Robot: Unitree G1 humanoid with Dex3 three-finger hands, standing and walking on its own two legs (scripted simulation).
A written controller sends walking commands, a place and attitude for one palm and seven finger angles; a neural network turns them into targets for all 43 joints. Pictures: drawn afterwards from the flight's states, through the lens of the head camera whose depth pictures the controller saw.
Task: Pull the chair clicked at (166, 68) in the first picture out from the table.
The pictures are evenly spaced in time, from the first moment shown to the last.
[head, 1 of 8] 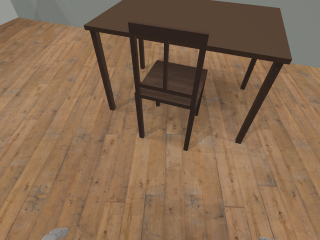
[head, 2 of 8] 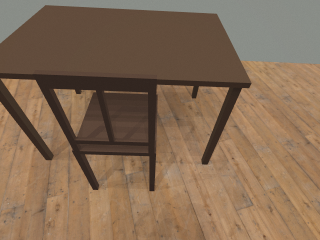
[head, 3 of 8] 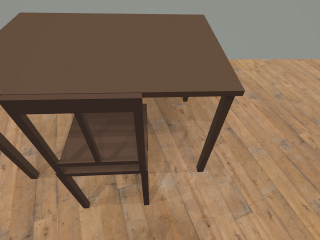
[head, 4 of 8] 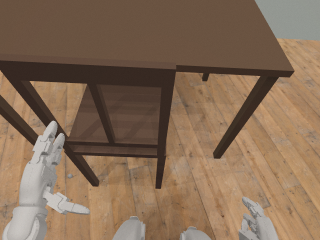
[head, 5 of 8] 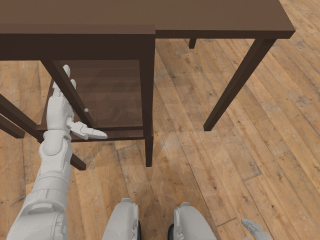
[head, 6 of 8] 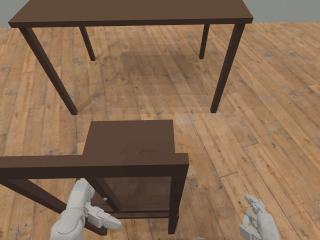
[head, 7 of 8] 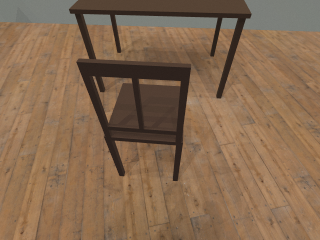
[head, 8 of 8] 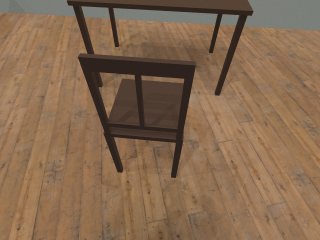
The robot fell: no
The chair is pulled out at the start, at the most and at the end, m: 0.00 0.63 0.63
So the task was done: yes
